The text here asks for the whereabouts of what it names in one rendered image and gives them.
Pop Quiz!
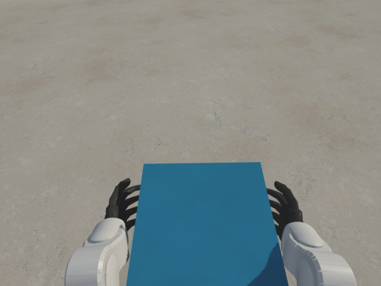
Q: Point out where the robot right hand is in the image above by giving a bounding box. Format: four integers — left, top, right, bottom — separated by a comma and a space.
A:
266, 181, 304, 240

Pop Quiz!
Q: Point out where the robot right forearm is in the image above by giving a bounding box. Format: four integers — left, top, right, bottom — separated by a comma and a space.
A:
281, 222, 357, 286

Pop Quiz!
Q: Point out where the carton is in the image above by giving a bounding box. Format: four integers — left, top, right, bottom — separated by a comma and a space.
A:
126, 162, 289, 286

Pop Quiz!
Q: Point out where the robot left forearm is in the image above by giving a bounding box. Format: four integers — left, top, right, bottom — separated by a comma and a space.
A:
64, 217, 129, 286

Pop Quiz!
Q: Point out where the robot left hand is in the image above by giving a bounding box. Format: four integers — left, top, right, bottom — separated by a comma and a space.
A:
105, 178, 140, 231

